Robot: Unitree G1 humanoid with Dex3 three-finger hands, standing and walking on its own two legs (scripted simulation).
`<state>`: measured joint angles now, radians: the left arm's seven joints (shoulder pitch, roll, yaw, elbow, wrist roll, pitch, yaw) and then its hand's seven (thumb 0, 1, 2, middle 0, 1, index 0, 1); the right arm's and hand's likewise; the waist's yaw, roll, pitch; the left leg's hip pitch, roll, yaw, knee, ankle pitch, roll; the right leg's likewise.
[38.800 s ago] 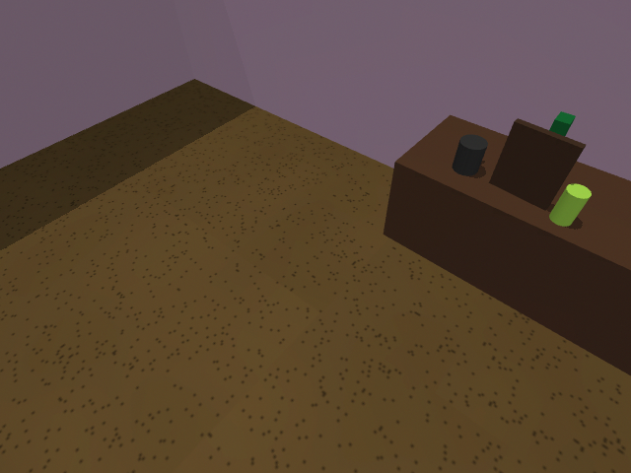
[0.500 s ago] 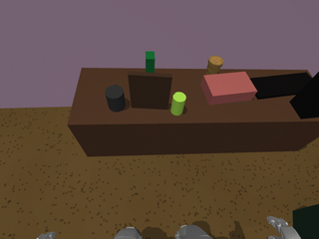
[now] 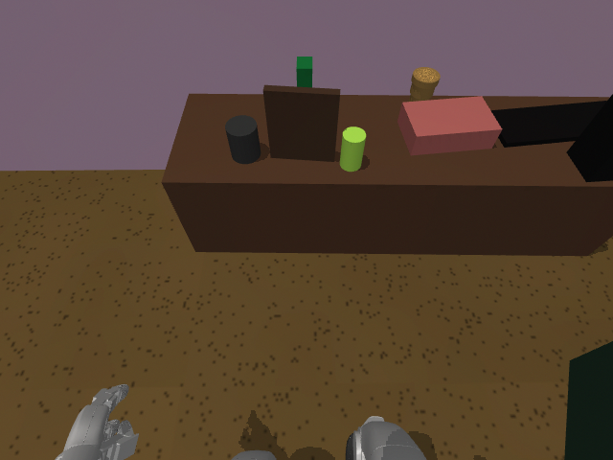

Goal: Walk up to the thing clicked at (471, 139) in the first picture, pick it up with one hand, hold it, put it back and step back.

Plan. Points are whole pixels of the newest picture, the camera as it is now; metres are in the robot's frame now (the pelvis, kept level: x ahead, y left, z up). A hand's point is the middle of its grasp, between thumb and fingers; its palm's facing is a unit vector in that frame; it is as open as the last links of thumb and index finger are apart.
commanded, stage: step back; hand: left
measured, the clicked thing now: (244, 136) +0.97 +0.21 -0.30
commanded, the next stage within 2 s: stand in 1.48 s
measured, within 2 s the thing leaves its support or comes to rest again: neither
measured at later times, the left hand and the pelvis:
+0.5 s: hand out of the picture -0.12 +0.24 -0.12, palm faces -0.02 -0.90 -0.43, open 7.4 cm; pelvis -0.17 -0.03 +0.01, yaw -3 degrees
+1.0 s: hand out of the picture -0.11 +0.23 -0.13, palm faces +0.00 -0.92 -0.40, open 7.4 cm; pelvis -0.17 -0.05 +0.00, yaw +0 degrees
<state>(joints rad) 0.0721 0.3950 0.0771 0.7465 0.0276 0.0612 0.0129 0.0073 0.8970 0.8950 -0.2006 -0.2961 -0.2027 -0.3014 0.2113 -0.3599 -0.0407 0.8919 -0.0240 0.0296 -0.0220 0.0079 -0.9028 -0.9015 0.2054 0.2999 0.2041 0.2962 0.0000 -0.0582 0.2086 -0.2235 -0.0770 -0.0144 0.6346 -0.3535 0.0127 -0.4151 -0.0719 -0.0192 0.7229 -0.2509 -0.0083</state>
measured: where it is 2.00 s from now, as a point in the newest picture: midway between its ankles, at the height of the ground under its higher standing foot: outside the picture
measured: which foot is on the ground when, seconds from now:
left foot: down 0.00-0.34, up 0.36-0.62, down 0.64-0.96, up 0.98-1.00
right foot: down 0.00-0.00, up 0.02-0.30, down 0.32-0.66, up 0.68-0.92, down 0.94-1.00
